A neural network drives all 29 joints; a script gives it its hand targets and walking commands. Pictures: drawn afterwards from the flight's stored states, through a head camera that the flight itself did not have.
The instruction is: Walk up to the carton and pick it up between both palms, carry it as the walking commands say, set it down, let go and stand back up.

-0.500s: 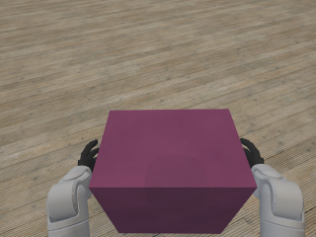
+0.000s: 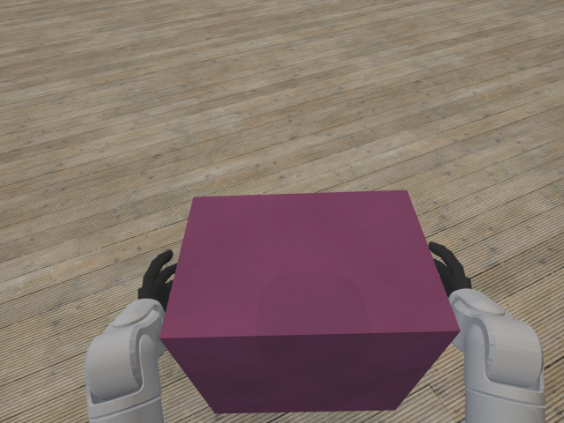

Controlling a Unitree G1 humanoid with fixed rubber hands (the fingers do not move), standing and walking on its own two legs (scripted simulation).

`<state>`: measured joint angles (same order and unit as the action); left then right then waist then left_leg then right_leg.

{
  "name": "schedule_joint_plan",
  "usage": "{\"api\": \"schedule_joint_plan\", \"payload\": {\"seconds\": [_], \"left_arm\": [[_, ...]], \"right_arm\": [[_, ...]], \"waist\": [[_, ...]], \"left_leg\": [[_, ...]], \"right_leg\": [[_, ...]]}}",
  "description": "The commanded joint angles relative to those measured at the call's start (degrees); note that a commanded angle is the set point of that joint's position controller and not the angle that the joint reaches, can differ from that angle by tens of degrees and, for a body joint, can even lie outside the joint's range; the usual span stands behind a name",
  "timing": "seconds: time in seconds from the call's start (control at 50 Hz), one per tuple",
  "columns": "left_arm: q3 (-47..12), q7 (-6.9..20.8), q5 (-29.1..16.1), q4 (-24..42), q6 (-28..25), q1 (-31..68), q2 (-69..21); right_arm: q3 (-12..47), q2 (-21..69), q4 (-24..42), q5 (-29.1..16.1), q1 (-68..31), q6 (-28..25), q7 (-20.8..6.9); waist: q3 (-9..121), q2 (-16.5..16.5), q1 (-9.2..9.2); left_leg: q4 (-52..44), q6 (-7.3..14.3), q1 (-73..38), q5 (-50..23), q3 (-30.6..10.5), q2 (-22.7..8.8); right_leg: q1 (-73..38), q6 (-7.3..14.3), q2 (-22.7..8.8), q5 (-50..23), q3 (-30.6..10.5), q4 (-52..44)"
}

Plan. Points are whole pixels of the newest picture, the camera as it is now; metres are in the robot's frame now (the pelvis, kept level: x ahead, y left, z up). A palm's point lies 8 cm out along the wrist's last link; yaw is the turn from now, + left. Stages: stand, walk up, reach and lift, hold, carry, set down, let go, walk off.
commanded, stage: carry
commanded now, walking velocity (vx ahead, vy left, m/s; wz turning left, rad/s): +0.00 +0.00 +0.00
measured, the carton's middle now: (302, 312) +0.27 +0.00 +0.01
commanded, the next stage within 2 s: hold in 1.96 s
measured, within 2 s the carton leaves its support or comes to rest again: neither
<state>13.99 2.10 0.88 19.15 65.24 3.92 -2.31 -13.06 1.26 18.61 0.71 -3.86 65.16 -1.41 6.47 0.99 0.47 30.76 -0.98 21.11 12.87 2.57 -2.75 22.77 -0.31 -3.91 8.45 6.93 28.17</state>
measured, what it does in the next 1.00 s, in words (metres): stands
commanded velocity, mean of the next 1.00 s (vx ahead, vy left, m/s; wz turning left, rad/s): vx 0.00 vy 0.00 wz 0.00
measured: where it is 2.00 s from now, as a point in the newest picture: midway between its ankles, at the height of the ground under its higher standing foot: outside the picture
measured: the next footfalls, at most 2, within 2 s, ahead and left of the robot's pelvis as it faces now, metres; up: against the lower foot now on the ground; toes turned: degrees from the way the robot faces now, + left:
none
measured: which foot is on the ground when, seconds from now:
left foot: down 0.00-1.00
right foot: down 0.00-1.00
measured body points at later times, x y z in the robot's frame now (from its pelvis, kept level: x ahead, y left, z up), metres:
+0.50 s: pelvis +0.02 +0.01 +0.00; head +0.01 +0.01 +0.45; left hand +0.29 +0.20 +0.06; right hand +0.29 -0.19 +0.06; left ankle +0.03 +0.13 -0.73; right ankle +0.06 -0.13 -0.73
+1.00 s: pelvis +0.03 +0.01 +0.00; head +0.02 +0.01 +0.45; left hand +0.30 +0.20 +0.06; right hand +0.30 -0.19 +0.06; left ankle +0.03 +0.13 -0.73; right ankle +0.06 -0.13 -0.73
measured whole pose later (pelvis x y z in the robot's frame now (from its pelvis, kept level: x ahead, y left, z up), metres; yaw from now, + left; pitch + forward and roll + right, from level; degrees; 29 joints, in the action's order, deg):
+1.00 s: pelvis +0.03 +0.01 +0.00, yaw -1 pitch +3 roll +0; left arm 13.2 3.1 1.6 15.2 60.7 4.1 -1.1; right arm -12.2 1.2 14.6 1.8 -3.4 59.9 -2.1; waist 6.0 -0.1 0.5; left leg 30.9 -0.8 17.8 16.3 4.0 -2.6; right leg 20.8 -1.3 -4.6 12.3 6.1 30.1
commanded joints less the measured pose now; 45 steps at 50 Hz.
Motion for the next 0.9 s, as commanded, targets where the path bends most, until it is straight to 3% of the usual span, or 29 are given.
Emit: {"api": "schedule_joint_plan", "payload": {"seconds": [0.0,0.22,0.88], "left_arm": [[-45.1,9.6,-15.1,6.8,-0.6,26.4,-42.3],[-44.2,9.3,-13.7,6.2,-3.1,25.6,-40.6],[-43.0,9.5,-12.7,4.9,-5.2,25.7,-39.4]], "right_arm": [[44.7,42.9,7.4,-14.5,-25.8,-0.6,-9.6],[43.7,41.5,6.5,-13.3,-25.1,-3.1,-9.4],[42.9,40.6,4.3,-11.6,-24.9,-5.3,-9.1]], "waist": [[10.6,-1.1,-0.17],[11.6,-0.8,-0.12],[11.1,-0.9,0.05]], "left_leg": [[-5.5,1.2,-2.2,0.3,-4.2,-4.8],[-5.1,1.3,-3.4,-3.0,-3.8,-5.0],[-4.9,0.9,-6.0,-6.3,-2.5,-5.1]], "right_leg": [[-6.7,-0.1,-5.3,3.4,-5.6,-5.3],[-8.1,0.2,-5.2,-2.3,-4.9,-2.9],[-8.5,0.0,-5.3,-4.9,-4.6,-1.7]]}}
